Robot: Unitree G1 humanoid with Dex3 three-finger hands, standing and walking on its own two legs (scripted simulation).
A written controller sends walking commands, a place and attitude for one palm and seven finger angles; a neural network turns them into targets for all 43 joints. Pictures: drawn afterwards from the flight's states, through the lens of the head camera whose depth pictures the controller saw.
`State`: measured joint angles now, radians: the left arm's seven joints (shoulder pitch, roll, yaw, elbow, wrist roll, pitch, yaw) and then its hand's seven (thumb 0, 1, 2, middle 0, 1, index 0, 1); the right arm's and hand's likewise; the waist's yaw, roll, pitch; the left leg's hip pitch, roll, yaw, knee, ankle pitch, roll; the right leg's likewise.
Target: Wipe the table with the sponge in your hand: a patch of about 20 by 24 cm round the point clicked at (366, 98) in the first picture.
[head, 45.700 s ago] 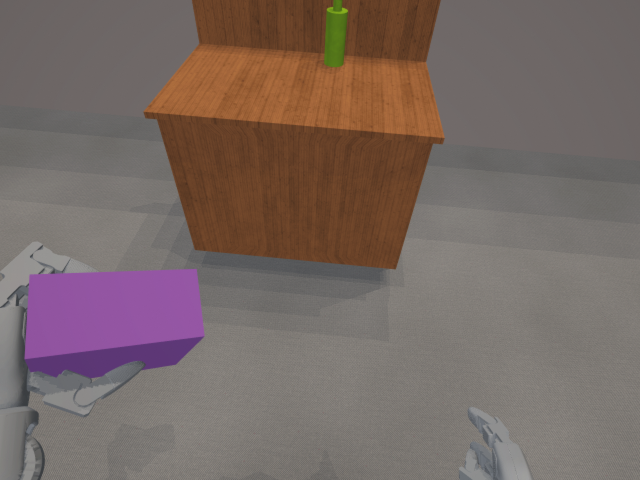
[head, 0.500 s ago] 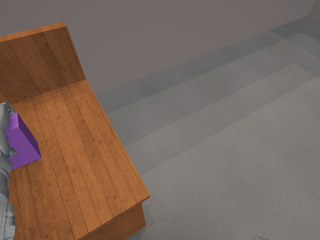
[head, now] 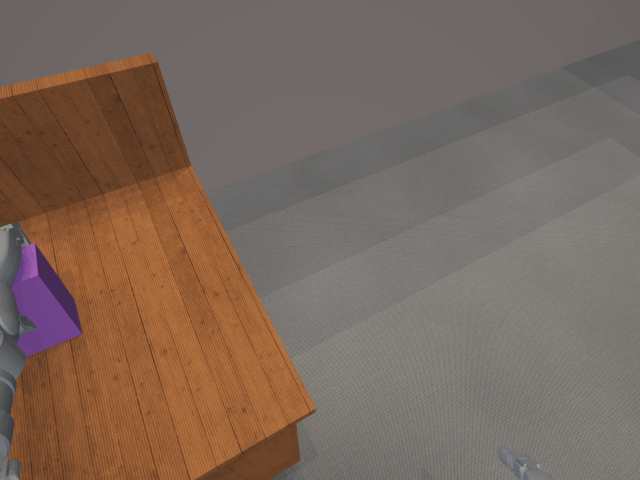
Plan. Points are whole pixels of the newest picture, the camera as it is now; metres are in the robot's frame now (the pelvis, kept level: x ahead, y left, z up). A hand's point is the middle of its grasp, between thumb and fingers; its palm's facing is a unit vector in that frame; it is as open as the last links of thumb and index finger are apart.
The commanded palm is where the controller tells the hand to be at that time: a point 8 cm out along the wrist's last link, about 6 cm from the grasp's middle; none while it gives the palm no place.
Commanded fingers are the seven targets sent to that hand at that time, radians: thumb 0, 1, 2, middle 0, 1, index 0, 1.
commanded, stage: wipe back along the first lane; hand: left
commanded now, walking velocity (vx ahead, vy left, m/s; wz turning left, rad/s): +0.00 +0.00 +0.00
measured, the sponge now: (13, 320) +0.29 +0.43 -0.02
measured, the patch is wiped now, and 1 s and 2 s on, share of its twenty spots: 1.00 1.00 1.00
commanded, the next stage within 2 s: lift the sponge slowly off the table in 1.62 s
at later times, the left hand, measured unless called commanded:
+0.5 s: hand (1, 318) +0.27 +0.40 +0.04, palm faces -0.08 +0.02 -1.00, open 10.8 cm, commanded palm +0.23 +0.38 +0.06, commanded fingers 0.00 0.10 1.30 -1.20 -1.60 -1.20 -1.60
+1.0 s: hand (1, 354) +0.23 +0.38 +0.04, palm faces -0.05 -0.01 -1.00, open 10.8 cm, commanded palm +0.19 +0.36 +0.06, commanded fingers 0.00 0.10 1.30 -1.20 -1.60 -1.20 -1.60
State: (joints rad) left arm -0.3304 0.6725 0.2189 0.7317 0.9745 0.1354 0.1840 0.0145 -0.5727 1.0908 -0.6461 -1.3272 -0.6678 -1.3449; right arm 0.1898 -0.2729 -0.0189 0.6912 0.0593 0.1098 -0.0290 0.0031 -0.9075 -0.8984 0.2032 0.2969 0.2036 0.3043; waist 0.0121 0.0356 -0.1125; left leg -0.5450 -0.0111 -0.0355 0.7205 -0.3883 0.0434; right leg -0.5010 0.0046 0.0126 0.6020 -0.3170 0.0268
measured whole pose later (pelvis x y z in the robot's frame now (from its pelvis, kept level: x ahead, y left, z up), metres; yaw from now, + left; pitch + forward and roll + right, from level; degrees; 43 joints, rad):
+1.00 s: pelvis +0.01 -0.01 +0.00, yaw +1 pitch +9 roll -2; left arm 0.11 0.56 0.19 0.28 0.90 0.22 0.22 0.00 -0.53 1.07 -0.61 -1.36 -0.62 -1.39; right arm 0.14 -0.28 -0.03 0.68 0.05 0.05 -0.04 0.01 -0.91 -0.90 0.20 0.30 0.20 0.30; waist 0.06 0.06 -0.12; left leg -0.44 -0.01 -0.05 0.68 -0.40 0.03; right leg -0.40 0.00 0.00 0.58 -0.34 0.02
